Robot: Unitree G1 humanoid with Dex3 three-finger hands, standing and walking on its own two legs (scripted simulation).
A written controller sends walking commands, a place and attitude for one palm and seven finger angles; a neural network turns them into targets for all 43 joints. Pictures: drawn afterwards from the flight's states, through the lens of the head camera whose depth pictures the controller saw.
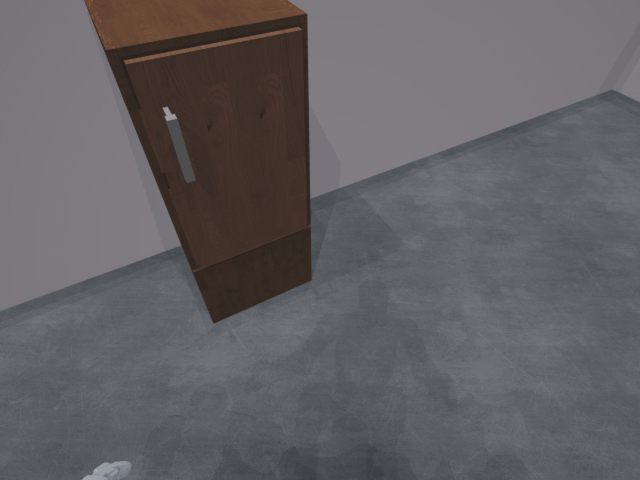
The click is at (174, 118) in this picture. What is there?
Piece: cupboard door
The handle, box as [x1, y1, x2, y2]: [163, 107, 195, 182]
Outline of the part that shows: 163,107 163,110 166,115 164,116 184,177 187,182 195,180 177,119 174,114 170,113 167,107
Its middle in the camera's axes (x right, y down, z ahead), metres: -0.30 -0.20 +0.81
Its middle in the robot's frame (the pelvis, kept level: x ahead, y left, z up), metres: +0.73 +0.34 +0.00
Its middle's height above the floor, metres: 0.77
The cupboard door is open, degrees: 0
